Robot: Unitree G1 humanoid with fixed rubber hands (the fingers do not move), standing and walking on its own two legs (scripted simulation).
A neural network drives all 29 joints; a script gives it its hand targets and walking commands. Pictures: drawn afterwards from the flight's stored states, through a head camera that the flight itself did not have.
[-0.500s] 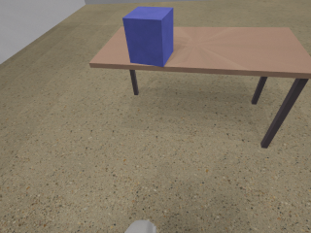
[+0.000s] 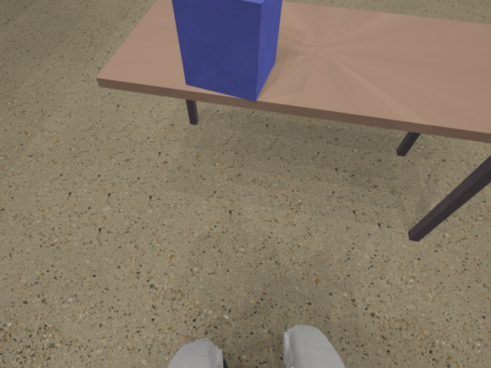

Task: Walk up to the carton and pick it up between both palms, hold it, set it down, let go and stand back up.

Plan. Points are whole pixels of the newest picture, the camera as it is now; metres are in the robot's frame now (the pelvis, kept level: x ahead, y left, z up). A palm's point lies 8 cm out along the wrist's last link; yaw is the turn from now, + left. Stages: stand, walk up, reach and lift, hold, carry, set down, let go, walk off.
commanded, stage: walk up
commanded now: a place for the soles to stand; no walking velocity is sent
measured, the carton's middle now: (231, 31) +0.88 +0.06 +0.05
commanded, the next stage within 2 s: none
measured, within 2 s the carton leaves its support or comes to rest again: neither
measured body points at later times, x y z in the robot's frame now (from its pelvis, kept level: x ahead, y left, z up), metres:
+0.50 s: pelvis +0.21 -0.04 +0.01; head +0.21 -0.07 +0.46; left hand +0.21 +0.21 -0.11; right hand +0.31 -0.29 -0.13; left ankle +0.31 +0.08 -0.66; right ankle +0.19 -0.18 -0.71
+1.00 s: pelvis +0.38 -0.01 +0.00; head +0.41 +0.01 +0.45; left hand +0.50 +0.22 -0.14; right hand +0.38 -0.26 -0.13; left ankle +0.40 +0.11 -0.71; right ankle +0.46 -0.14 -0.69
